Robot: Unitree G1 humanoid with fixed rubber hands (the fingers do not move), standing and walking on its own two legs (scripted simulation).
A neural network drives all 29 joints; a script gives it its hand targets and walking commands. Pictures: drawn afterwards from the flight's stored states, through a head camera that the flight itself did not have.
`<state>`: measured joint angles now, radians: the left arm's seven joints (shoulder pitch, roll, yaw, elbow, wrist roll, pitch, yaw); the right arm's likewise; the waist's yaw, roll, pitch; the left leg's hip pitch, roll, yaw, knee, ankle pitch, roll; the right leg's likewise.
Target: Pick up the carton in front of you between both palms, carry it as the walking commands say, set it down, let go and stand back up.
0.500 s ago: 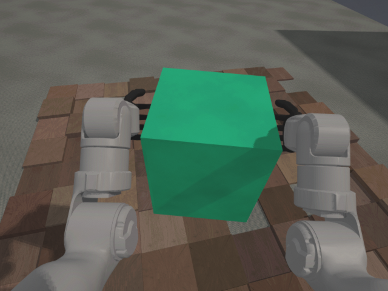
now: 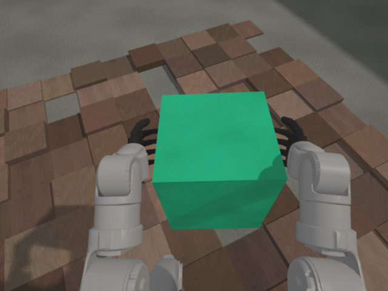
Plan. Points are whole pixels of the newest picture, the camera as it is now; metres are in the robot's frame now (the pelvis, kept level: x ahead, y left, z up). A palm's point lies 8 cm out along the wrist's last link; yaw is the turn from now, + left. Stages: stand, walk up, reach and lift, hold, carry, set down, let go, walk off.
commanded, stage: carry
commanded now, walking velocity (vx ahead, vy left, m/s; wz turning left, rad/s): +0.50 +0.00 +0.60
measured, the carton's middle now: (214, 166) +0.38 +0.01 -0.01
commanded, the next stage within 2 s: none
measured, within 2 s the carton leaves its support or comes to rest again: neither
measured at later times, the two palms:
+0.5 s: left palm (121, 9) +0.66 +0.23 +0.19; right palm (255, 1) +0.69 -0.07 +0.19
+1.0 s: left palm (97, 17) +0.83 +0.38 +0.08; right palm out of the picture +0.96 +0.12 +0.08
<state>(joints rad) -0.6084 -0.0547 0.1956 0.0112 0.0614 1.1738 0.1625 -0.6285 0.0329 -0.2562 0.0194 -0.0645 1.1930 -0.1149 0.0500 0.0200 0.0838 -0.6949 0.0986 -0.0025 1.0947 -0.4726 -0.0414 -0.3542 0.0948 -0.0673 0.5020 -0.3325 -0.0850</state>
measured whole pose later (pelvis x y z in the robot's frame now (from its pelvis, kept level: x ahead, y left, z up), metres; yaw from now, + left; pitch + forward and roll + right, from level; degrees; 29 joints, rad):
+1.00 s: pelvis +0.57 +0.09 -0.02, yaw +25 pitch +5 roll +4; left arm -0.62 0.00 0.24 0.09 0.03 1.19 0.11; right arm -0.68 0.05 -0.20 0.13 -0.08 1.21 -0.13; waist 0.02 -0.04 -0.01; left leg -0.61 -0.04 0.18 0.72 -0.38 0.08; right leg -0.17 -0.16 -0.12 0.75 -0.41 0.04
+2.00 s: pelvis +1.13 +0.33 +0.03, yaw +20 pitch +6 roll -1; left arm -0.62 -0.05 0.27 0.05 0.10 1.19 0.11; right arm -0.63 0.04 -0.19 0.09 -0.03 1.18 -0.16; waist -0.10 0.03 0.09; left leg -0.41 -0.04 0.07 0.48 -0.17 0.10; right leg -0.54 0.04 -0.03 0.82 -0.42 0.00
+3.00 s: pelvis +1.71 +0.58 +0.03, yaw +26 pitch +7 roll -4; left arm -0.58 -0.07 0.20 -0.03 0.09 1.15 0.15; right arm -0.65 0.00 -0.21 0.01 -0.03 1.18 -0.14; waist 0.02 0.08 -0.01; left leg -0.34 0.13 0.08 0.67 -0.22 -0.01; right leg -0.20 0.07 -0.14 0.43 -0.36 -0.05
